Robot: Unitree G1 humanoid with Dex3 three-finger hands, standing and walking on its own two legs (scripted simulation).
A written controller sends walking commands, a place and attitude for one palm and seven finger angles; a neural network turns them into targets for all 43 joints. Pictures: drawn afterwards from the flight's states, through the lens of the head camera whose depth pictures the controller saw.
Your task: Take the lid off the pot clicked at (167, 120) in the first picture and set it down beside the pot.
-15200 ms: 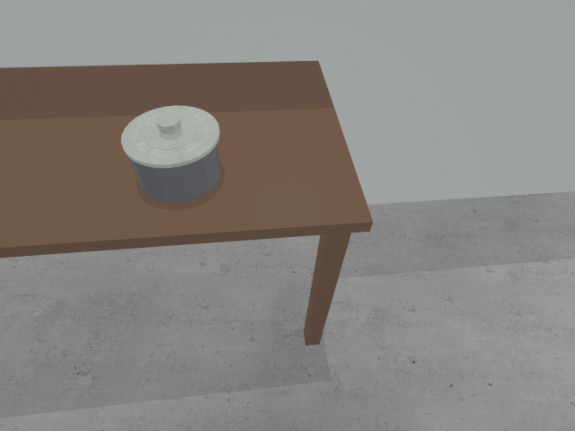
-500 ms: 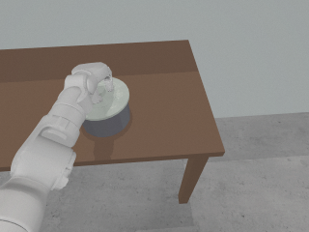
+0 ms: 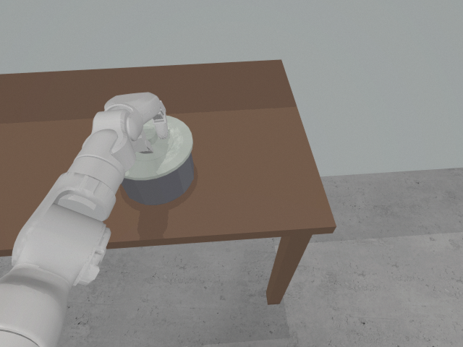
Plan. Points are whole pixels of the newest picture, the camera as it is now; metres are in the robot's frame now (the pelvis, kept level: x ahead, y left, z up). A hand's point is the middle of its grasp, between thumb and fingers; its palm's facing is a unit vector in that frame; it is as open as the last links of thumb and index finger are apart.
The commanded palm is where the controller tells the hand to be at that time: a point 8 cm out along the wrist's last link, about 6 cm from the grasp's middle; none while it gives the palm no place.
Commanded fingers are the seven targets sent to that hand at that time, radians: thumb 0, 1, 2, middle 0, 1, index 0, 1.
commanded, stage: close the fingers and squeeze the knob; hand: left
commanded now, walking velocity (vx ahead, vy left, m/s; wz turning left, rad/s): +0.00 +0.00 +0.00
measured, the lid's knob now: (146, 136) +0.50 +0.15 +0.08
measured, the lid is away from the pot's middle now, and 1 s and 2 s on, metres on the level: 0.00 0.01 0.02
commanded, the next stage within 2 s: lift the lid straight up in 0.42 s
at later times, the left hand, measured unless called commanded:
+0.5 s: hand (141, 137) +0.47 +0.15 +0.11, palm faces -0.36 -0.08 -0.93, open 6.5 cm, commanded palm +0.46 +0.16 +0.17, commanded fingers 0.00 0.81 0.71 -0.92 -1.04 -0.98 -1.05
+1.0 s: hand (131, 128) +0.47 +0.17 +0.13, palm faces -0.33 -0.05 -0.94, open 6.4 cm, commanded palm +0.46 +0.17 +0.21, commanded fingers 0.00 0.82 0.72 -0.92 -1.05 -0.99 -1.04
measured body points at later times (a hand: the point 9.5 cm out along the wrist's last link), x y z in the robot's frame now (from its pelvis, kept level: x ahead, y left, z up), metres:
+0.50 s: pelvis +0.00 +0.00 +0.00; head +0.04 -0.01 +0.45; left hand +0.48 +0.16 +0.16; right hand +0.07 -0.26 -0.13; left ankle +0.01 +0.06 -0.74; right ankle -0.03 -0.11 -0.74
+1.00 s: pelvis +0.00 +0.01 +0.00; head +0.04 -0.01 +0.45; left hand +0.48 +0.17 +0.18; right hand +0.08 -0.25 -0.13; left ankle +0.01 +0.06 -0.74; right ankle -0.03 -0.11 -0.74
